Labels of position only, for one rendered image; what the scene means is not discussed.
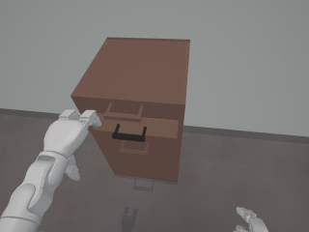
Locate right robot hand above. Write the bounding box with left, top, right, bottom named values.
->
left=233, top=206, right=268, bottom=232

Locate handle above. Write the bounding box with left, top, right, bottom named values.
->
left=119, top=148, right=148, bottom=158
left=112, top=124, right=147, bottom=142
left=103, top=111, right=142, bottom=123

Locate left robot hand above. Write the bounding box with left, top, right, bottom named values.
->
left=43, top=109, right=101, bottom=181

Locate robot left forearm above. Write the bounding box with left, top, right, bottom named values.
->
left=0, top=151, right=70, bottom=232

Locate drawer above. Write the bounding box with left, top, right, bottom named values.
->
left=92, top=113, right=179, bottom=138

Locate cabinet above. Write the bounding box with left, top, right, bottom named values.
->
left=70, top=37, right=190, bottom=183

